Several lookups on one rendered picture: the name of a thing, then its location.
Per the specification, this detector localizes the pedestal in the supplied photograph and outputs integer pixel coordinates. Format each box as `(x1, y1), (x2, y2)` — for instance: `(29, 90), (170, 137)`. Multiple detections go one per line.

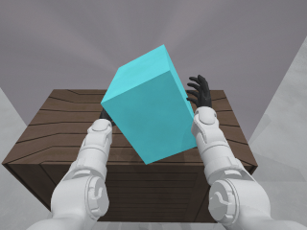
(1, 89), (258, 223)

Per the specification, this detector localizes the robot left hand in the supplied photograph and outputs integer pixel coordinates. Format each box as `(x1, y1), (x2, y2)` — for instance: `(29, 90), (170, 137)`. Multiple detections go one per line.
(99, 108), (116, 127)

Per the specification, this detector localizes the robot left forearm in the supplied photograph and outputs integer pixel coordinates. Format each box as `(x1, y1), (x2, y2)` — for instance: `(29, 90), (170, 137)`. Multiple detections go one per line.
(51, 119), (112, 216)

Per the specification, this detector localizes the robot left upper arm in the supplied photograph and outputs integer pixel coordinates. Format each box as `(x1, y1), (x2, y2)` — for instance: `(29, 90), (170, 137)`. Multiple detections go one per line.
(26, 175), (109, 230)

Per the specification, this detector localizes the robot right hand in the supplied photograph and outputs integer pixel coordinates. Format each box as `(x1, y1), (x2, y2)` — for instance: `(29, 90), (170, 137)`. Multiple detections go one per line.
(186, 75), (212, 108)

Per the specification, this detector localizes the robot right upper arm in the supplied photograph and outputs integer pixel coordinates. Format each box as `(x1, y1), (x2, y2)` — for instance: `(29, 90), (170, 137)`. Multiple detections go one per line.
(208, 178), (307, 230)

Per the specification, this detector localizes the robot right forearm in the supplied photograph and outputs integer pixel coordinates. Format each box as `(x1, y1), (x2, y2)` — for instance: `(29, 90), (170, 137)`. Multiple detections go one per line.
(191, 106), (271, 207)

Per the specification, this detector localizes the carton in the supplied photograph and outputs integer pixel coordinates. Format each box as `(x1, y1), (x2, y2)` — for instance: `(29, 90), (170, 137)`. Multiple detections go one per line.
(101, 44), (197, 165)

